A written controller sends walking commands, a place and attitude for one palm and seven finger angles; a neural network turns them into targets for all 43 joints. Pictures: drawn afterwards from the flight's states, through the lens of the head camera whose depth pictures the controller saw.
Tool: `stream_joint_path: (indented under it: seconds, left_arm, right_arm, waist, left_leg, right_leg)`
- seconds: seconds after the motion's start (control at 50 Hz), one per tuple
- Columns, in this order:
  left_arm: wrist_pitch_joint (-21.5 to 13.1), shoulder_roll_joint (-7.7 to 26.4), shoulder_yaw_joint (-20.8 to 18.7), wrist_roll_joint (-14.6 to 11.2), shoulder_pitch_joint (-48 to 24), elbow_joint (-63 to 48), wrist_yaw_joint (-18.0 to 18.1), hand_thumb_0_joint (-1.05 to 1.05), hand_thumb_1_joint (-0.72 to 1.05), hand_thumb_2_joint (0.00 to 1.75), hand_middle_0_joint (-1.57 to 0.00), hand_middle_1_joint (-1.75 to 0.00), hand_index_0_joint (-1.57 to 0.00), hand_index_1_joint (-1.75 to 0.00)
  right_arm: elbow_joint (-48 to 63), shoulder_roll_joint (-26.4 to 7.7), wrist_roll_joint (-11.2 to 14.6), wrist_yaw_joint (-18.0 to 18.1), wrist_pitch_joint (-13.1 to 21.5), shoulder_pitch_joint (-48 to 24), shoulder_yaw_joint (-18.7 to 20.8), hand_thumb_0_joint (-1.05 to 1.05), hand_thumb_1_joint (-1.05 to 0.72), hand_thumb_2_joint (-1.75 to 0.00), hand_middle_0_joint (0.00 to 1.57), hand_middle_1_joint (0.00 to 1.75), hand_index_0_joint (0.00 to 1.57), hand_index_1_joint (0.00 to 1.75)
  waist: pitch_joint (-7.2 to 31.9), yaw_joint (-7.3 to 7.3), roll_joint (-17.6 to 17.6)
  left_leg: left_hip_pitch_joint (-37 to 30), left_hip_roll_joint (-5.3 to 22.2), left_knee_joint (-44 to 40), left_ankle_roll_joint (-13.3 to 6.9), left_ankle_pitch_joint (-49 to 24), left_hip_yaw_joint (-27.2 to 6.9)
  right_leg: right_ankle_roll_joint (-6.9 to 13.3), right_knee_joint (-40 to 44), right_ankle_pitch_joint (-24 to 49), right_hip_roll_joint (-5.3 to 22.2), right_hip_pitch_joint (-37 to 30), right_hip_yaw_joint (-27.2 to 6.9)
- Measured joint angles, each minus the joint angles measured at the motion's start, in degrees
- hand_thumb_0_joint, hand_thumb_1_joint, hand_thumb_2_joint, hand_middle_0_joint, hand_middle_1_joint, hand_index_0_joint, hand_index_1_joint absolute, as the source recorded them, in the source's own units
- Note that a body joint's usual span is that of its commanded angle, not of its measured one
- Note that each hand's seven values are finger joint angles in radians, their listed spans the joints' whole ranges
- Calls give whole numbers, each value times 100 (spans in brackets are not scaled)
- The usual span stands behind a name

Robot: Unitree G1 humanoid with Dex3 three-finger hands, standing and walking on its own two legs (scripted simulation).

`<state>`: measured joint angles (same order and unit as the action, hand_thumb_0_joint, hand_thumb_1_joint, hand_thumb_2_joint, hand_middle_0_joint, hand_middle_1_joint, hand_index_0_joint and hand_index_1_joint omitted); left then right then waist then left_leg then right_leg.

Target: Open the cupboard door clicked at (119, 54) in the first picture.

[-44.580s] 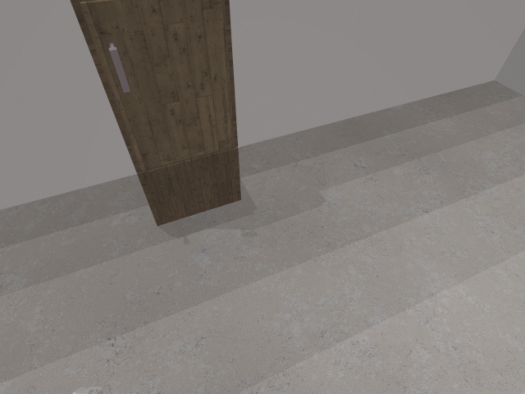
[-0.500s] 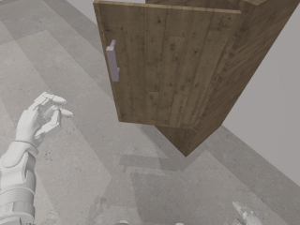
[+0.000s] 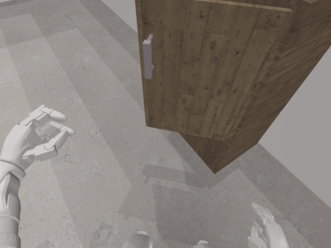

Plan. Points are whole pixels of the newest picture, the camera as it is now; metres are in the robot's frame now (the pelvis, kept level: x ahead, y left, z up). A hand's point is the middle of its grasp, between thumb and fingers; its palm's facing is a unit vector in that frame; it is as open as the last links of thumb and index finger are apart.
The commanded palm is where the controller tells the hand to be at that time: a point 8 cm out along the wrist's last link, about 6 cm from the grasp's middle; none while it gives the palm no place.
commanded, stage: open thumb and fingers to let go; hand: left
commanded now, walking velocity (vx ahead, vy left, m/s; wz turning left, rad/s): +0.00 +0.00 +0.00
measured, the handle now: (149, 57) +0.64 +0.11 +0.09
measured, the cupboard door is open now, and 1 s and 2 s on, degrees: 44 44 44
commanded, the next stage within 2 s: slide the hand sideways off the handle in 0.60 s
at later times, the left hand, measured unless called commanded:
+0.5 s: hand (52, 148) +0.30 +0.28 +0.08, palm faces -0.11 -0.99 -0.03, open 14.6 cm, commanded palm +0.28 +0.33 +0.09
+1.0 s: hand (48, 149) +0.29 +0.28 +0.09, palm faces -0.10 -0.99 -0.06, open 16.3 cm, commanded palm +0.27 +0.34 +0.09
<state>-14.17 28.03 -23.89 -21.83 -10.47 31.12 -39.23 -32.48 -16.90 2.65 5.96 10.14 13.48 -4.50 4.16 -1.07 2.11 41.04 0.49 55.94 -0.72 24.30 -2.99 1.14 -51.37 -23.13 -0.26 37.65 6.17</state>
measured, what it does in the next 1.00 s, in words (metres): stands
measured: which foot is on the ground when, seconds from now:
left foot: down 0.00-1.00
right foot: down 0.00-1.00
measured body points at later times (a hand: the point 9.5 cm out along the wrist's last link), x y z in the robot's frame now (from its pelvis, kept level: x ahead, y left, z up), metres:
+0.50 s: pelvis +0.01 +0.01 +0.00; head +0.06 +0.01 +0.45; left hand +0.30 +0.33 +0.09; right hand +0.16 -0.26 -0.07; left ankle +0.04 +0.11 -0.68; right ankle +0.03 -0.12 -0.68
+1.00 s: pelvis +0.02 +0.00 +0.00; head +0.06 +0.01 +0.45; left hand +0.29 +0.34 +0.09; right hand +0.18 -0.25 -0.07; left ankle +0.04 +0.11 -0.68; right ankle +0.03 -0.12 -0.68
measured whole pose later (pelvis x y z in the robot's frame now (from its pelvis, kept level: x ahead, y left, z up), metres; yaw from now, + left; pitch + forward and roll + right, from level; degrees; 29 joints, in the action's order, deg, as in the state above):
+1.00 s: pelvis +0.02 +0.00 +0.00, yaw -1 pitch +10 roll -3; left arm -12.7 27.6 -27.5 -22.8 1.0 21.6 -37.3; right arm -30.3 -16.8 2.2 4.6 11.4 15.7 -3.2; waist 5.6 0.3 2.2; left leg 39.5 1.0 55.0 -1.2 25.6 -1.4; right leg 0.6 -50.5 -23.8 -0.8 36.8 4.4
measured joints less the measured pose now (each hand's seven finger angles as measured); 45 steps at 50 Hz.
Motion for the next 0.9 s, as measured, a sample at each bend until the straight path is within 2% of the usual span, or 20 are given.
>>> stream_joint_path:
  seconds: [0.1,0.16,0.26,0.36,0.48,0.7,0.9]
  left_arm:
    - [106,121,-205,34,118,-24,65,2,35,66,-36,-129,-36,-130]
    - [96,137,-348,-32,355,-194,128,1,16,58,-35,-127,-34,-127]
    - [87,107,-448,-131,715,-451,149,1,-16,44,-32,-123,-32,-124]
    - [71,11,-397,-173,921,-652,151,0,-36,36,-30,-115,-29,-115]
    - [49,-79,-296,-142,891,-717,174,0,-46,32,-26,-94,-25,-94]
    - [159,-33,-246,-91,717,-657,170,-1,-49,30,-18,-47,-17,-47]
    - [192,-116,-216,-95,1013,-953,221,-1,-50,30,-15,-32,-15,-33]
  right_arm:
    - [78,21,-21,-72,42,182,29,1,-91,-90,21,30,20,30]
    - [148,-3,-21,-120,62,358,79,1,-91,-90,21,30,20,30]
    - [143,-70,-4,-152,84,565,168,1,-91,-90,21,30,20,30]
    - [77,-103,3,-136,142,571,226,1,-91,-90,20,30,20,30]
    - [72,-65,-8,-90,217,376,206,1,-91,-90,20,30,20,30]
    - [238,35,-20,-97,205,86,93,1,-91,-90,21,30,20,30]
    - [258,14,-31,-153,156,176,118,1,-91,-90,21,30,20,30]
  waist:
    - [25,223,-22]
    - [53,291,-22]
    - [101,299,-8]
    - [120,241,8]
    - [126,168,-4]
    - [136,113,-18]
    - [146,113,9]
  left_leg:
    - [27,65,-14,-12,14,150]
    - [5,93,-44,-23,29,220]
    - [-18,95,-70,-41,56,255]
    - [-34,72,-69,-54,74,224]
    - [-43,50,-38,-58,96,175]
    - [-87,42,-50,-50,117,141]
    - [-141,34,-94,-57,130,156]
  right_leg:
    - [-9,-26,31,-55,111,-151]
    - [-19,-10,38,-80,125,-223]
    - [-38,12,20,-83,113,-259]
    - [-52,32,-2,-64,73,-231]
    - [-57,26,-31,-45,31,-183]
    - [-55,59,-50,-44,-34,-154]
    - [-64,95,-64,-38,-80,-171]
